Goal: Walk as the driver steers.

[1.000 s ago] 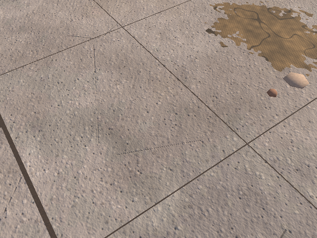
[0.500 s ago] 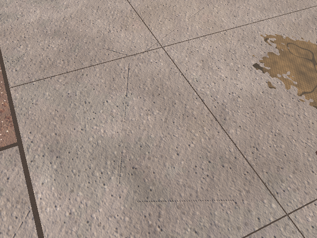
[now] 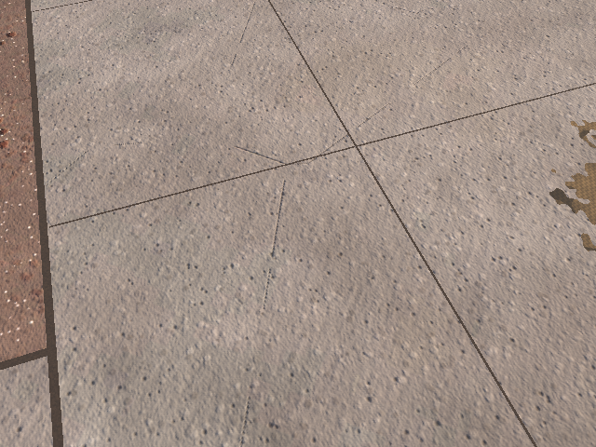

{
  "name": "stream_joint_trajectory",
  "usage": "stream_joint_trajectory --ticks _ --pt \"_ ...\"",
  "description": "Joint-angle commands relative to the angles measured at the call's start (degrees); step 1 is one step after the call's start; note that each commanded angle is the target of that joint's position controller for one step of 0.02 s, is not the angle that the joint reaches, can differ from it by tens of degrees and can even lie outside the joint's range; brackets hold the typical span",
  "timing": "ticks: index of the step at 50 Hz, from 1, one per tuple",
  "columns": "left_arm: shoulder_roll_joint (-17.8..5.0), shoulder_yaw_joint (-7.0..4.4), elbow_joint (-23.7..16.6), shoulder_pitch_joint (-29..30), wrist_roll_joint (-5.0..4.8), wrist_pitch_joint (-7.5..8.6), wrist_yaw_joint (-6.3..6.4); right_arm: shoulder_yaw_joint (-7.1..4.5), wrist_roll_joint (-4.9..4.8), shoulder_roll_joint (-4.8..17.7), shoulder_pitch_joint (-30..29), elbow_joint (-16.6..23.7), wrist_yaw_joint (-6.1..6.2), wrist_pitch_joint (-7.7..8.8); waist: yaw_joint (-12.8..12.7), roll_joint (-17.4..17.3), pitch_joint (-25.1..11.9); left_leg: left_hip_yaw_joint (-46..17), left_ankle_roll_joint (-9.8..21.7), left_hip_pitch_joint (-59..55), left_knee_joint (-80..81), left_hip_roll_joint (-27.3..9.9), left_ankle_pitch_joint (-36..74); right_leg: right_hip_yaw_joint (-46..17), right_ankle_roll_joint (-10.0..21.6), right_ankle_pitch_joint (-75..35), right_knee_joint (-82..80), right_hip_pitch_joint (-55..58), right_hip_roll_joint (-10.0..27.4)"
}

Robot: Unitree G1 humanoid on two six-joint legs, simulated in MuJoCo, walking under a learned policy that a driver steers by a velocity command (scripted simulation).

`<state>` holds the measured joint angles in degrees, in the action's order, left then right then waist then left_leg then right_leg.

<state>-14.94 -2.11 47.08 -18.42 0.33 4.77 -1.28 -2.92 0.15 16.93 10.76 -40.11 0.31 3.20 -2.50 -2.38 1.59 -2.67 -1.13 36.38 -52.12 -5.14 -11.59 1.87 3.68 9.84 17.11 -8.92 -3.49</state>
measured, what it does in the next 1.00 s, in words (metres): walks ahead: left foot, then right foot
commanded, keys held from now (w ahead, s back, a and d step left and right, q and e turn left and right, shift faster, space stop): no key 0.48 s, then w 0.24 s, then w+e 0.28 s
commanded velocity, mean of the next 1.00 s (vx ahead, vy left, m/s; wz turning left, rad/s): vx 0.23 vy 0.00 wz -0.06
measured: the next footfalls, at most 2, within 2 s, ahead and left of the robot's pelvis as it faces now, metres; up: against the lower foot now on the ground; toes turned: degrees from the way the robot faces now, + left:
left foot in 0.18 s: +0.24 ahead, +0.13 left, +0.00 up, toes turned +1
right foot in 0.46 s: +0.18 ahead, -0.12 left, +0.00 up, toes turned -1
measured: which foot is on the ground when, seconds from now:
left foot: up 0.00-0.16, down 0.18-1.00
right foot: down 0.00-0.20, up 0.22-0.44, down 0.46-0.72, up 0.74-1.00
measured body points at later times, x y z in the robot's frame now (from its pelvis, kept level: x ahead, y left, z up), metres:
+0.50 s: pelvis +0.14 +0.03 -0.02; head +0.15 +0.02 +0.43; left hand +0.22 +0.30 -0.15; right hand +0.28 -0.22 -0.13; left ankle +0.21 +0.13 -0.75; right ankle +0.14 -0.12 -0.75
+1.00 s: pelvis +0.29 +0.02 +0.00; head +0.31 +0.03 +0.44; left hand +0.47 +0.26 -0.12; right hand +0.25 -0.24 -0.14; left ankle +0.20 +0.13 -0.75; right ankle +0.41 -0.15 -0.69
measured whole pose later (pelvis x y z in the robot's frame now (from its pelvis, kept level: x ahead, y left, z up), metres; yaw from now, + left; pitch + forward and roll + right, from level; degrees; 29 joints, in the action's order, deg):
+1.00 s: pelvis +0.29 +0.02 +0.00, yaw -7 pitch +2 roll +1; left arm -15.3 -3.4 48.9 -8.4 -1.6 3.0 -1.2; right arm -3.1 0.5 13.0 21.5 -55.2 0.6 4.9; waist 3.7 2.1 0.3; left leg 7.5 1.6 -1.8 -12.2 1.3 -15.7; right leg -2.2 1.2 4.5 46.4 -37.5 5.0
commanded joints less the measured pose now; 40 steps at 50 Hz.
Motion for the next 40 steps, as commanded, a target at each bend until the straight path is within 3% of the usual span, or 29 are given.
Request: stream_joint_trajectory --ticks 1,5,7,8,9,10,11,12,13,14,15,16,18,21,23,24,25,26,29,31,32,34,35,36,37,38,39,40 --pt "-9.49 -2.17 -3.48 3.71 -0.33 0.32 0.90 0.00 0.10 0.99 -0.15 2.58 -0.21 0.68 1.55 6.91 -3.37 2.24 -0.58 -7.21 10.94 1.55 11.37 -3.23 7.28 -37.69 -4.04 -1.82 11.69" --pt "-9.94 -2.15 -1.22 1.10 -0.87 -1.05 1.30 -0.46 0.03 2.18 -4.73 3.74 -1.13 1.01 -0.05 7.29 -4.03 1.15 0.71 -9.67 19.44 3.24 15.37 -4.94 6.47 -32.40 -0.89 3.37 13.70" --pt "-10.17 -2.26 -0.76 2.21 -1.15 -1.71 1.51 -1.02 0.46 3.54 -4.13 3.73 -1.52 1.32 1.21 7.39 -4.32 0.82 2.32 -11.70 22.73 3.71 13.04 -6.58 5.49 -30.48 3.09 5.04 14.65" --pt "-9.87 -2.15 -0.68 3.34 -1.37 -2.00 1.63 -1.36 0.82 3.93 -1.44 2.71 -1.53 1.47 3.05 6.68 -5.16 1.53 3.30 -15.84 26.41 4.44 15.71 -6.37 4.31 -29.22 6.55 4.84 13.65" --pt "-8.85 -1.84 -0.38 2.02 -0.97 -1.95 1.66 -2.00 1.32 5.83 1.36 1.68 -1.16 1.63 3.72 4.79 -6.99 0.98 4.73 -22.36 29.04 3.68 25.95 -5.46 2.23 -27.67 11.57 3.69 10.71" --pt "-6.73 -1.01 -1.06 -0.50 0.67 -1.35 1.58 -2.66 2.07 9.67 4.22 1.86 -0.66 1.61 3.03 -1.18 -12.76 -5.92 8.33 -34.61 24.01 -4.30 50.34 -3.36 -0.66 -15.21 20.66 -2.87 6.83" --pt "-2.19 0.66 0.48 -7.96 0.75 -1.13 1.29 -1.78 2.67 7.37 5.25 1.68 -0.23 0.79 1.48 -10.11 -20.00 -17.20 18.28 -46.83 22.22 -15.06 59.10 -3.20 -4.27 11.90 32.95 -13.09 3.07" --pt "-5.23 0.17 0.94 -5.47 -0.06 -1.91 1.07 -0.71 1.34 2.97 6.53 0.99 -0.42 -0.04 3.80 -10.20 -21.58 -21.44 20.49 -45.15 24.91 -16.12 52.35 -6.00 -6.04 29.90 39.34 -15.58 3.19" --pt "-7.68 -0.60 0.19 -2.70 -0.82 -2.87 1.04 -0.25 0.51 2.51 4.41 0.59 -0.81 -0.46 3.56 -6.71 -17.54 -20.13 18.59 -40.68 27.23 -14.21 38.96 -7.22 -6.50 31.06 41.70 -18.09 4.87" --pt "-7.45 -0.81 0.12 -0.11 -1.04 -4.09 1.52 -0.25 0.54 2.75 1.33 0.69 -0.96 -0.78 2.92 -3.49 -13.49 -18.64 16.41 -35.46 29.57 -12.48 27.49 -6.62 -6.87 29.12 41.49 -19.22 6.05" --pt "-7.39 -1.03 -0.11 1.40 -0.67 -5.30 2.07 -0.33 0.61 3.49 -2.41 1.07 -1.02 -1.04 2.00 -2.69 -9.47 -16.55 14.86 -28.73 32.44 -11.00 18.79 -6.23 -7.37 26.24 38.30 -18.17 6.92" --pt "-7.09 -1.14 0.07 1.38 -0.41 -6.30 2.61 -0.56 0.96 4.22 -5.42 1.24 -0.84 -1.28 0.66 -4.59 -7.82 -14.60 13.38 -23.11 34.63 -9.36 11.95 -5.93 -7.75 22.92 34.49 -14.63 7.65" --pt "-5.25 -0.81 1.70 -0.78 -0.10 -6.95 3.15 -0.81 1.57 4.32 -7.92 0.90 -0.49 -1.81 -0.47 -6.68 -7.02 -9.81 12.21 -16.18 36.47 -6.00 6.48 -3.60 -7.88 16.34 27.91 -6.97 6.41" --pt "-3.95 -0.72 3.53 -2.03 0.49 -6.60 2.92 -0.51 0.77 3.01 -7.90 -0.70 0.03 -2.13 -1.12 -5.39 -7.92 -6.23 10.25 -13.57 35.83 -3.74 -5.55 -1.21 -6.12 2.57 16.54 1.07 5.12" --pt "-5.06 -0.71 2.48 0.54 1.83 -6.45 2.85 0.17 0.73 1.05 -5.25 -2.72 0.07 -2.16 -0.08 -2.93 -4.81 -5.10 5.43 -11.40 35.18 -1.08 -17.40 -3.73 -3.84 0.41 10.51 1.76 7.28" --pt "-7.76 -1.10 1.55 1.97 1.46 -6.36 3.20 0.04 1.04 1.45 -4.22 -3.10 -0.05 -2.14 1.68 0.73 -2.10 -3.61 3.38 -12.37 33.24 1.20 -18.30 -6.16 -2.29 5.82 7.82 -2.36 9.96" --pt "-9.09 -1.72 2.79 2.55 0.72 -6.16 3.24 -0.21 0.84 1.41 -3.86 -3.23 0.35 -2.32 2.73 6.93 -0.62 0.43 1.88 -17.44 30.52 4.52 -15.32 -6.31 -0.79 21.95 5.56 -10.98 8.87" --pt "-8.22 -1.63 2.62 3.13 0.53 -5.63 3.25 -0.59 0.65 2.70 -4.91 -3.44 0.78 -2.34 1.97 8.27 0.56 1.84 1.59 -20.45 26.05 5.58 -14.94 -7.37 -0.42 27.98 2.47 -15.06 8.68" --pt "-9.95 -2.36 2.91 2.05 -0.26 -3.86 3.27 -1.12 -0.28 1.75 -4.39 -4.43 0.80 -1.42 1.18 14.14 2.90 6.64 2.30 -14.56 15.04 9.04 -11.57 -16.92 2.79 33.63 -4.30 -11.19 14.96" --pt "-10.51 -2.77 3.58 0.94 -1.32 -2.80 3.49 -1.26 -0.82 0.91 -4.57 -4.49 -0.09 0.10 0.92 14.90 4.25 4.62 4.36 -10.26 11.21 6.18 -9.11 -22.75 6.18 30.10 -5.38 -7.17 20.27" --pt "-9.95 -2.70 3.67 1.21 -1.62 -2.44 3.46 -1.22 -1.31 0.45 -4.36 -4.64 -0.50 0.85 1.41 14.45 4.75 4.36 5.47 -10.15 13.56 5.42 -10.03 -22.44 6.37 26.84 -4.73 -5.75 20.53" --pt "-9.07 -2.56 3.38 3.41 -2.08 -2.35 3.09 -1.52 -1.69 0.27 -0.76 -6.78 -1.01 1.73 4.04 12.29 3.78 5.36 6.80 -20.63 24.79 6.20 -7.63 -17.20 4.28 20.37 -1.46 -7.85 17.09" --pt "-8.42 -2.48 3.08 4.28 -1.91 -2.24 2.96 -2.25 -1.47 1.72 2.99 -8.70 -0.99 1.71 5.34 10.44 1.70 3.87 6.76 -28.04 26.27 5.79 -3.81 -14.14 2.89 15.38 2.43 -10.38 14.83" --pt "-6.03 -1.83 2.04 5.81 -1.64 -1.77 2.78 -3.29 -1.24 4.98 8.00 -10.17 -0.67 1.69 6.82 3.22 -0.34 -5.35 8.78 -35.51 30.40 0.04 -6.27 -7.84 0.11 9.06 13.33 -16.28 10.30" --pt "-3.47 -1.17 -0.01 6.71 -1.47 -0.83 2.91 -4.85 -1.33 10.43 14.00 -11.53 -0.86 1.54 8.35 -11.18 -2.45 -23.57 14.66 -44.74 37.90 -10.04 -11.73 0.17 -3.44 11.29 30.03 -27.84 3.35" --pt "-6.00 -1.73 -0.95 8.60 -1.95 -0.01 2.99 -4.20 -0.61 8.99 16.51 -11.84 -1.03 2.00 9.89 -11.11 -1.92 -34.43 19.30 -46.69 41.02 -16.82 -10.90 -4.45 -3.48 21.79 43.00 -36.36 3.50" --pt "-7.20 -2.34 -0.24 7.29 -3.06 0.41 2.57 -3.07 -0.18 5.80 14.07 -11.48 -0.74 2.55 7.74 -5.77 0.10 -29.81 18.13 -46.11 39.80 -16.55 -9.13 -8.70 -1.86 19.61 49.30 -39.68 6.08" --pt "-6.30 -2.21 0.72 6.45 -3.50 0.61 2.10 -2.62 -0.09 4.34 11.90 -10.78 -0.56 2.96 6.56 -3.90 0.05 -23.71 15.66 -45.38 40.25 -14.05 -8.68 -9.90 -0.37 14.50 49.98 -40.25 7.56"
